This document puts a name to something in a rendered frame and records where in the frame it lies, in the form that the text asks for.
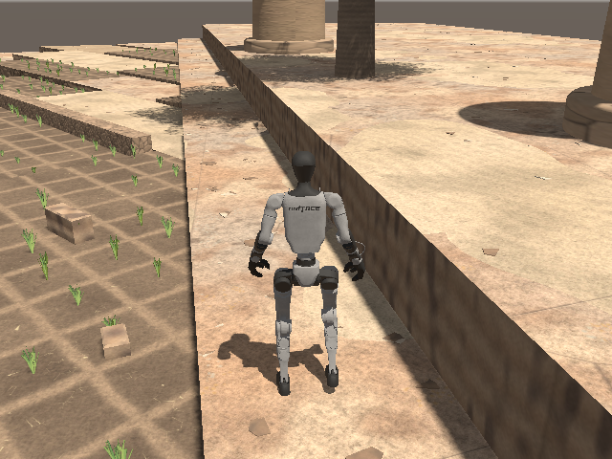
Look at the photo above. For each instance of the robot right forearm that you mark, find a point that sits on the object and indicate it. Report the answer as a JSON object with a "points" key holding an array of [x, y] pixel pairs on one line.
{"points": [[352, 250]]}

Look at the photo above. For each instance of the robot right hand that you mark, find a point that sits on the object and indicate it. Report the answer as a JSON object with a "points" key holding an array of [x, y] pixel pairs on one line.
{"points": [[360, 268]]}

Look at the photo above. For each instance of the humanoid robot head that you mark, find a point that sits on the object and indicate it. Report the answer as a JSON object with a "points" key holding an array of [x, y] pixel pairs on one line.
{"points": [[303, 163]]}

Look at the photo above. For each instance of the right robot upper arm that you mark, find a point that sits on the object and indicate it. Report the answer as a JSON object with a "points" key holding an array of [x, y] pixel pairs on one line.
{"points": [[334, 201]]}

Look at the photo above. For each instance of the left robot upper arm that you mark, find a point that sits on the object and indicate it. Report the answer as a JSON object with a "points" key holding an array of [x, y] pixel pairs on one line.
{"points": [[274, 202]]}

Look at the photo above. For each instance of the robot right foot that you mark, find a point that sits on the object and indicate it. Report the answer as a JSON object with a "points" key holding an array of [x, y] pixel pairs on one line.
{"points": [[332, 379]]}

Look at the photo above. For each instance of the robot left hand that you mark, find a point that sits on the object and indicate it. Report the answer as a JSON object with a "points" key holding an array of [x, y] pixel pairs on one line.
{"points": [[252, 267]]}

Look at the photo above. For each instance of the robot left forearm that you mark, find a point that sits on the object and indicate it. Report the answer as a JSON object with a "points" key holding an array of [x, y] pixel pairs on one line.
{"points": [[258, 250]]}

